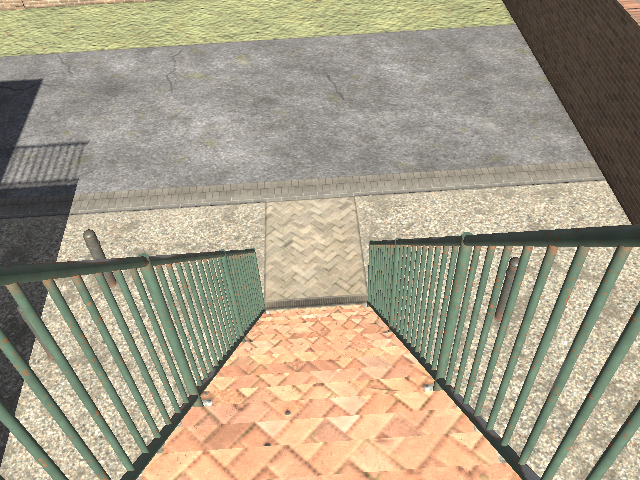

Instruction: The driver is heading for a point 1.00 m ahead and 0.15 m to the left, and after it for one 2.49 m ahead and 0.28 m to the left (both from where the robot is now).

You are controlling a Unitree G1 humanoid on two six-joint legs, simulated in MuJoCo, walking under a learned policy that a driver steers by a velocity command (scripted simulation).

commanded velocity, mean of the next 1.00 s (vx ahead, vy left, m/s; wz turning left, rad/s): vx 0.29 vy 0.00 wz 0.21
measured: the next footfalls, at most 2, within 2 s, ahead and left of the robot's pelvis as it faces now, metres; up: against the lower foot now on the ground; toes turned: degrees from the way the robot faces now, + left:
left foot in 0.20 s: +0.01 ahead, +0.12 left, +0.00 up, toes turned +11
right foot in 0.66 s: +0.08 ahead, -0.04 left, +0.00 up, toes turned +19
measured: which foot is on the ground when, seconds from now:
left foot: up 0.00-0.18, down 0.20-1.00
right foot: down 0.00-0.20, up 0.22-0.64, down 0.66-1.00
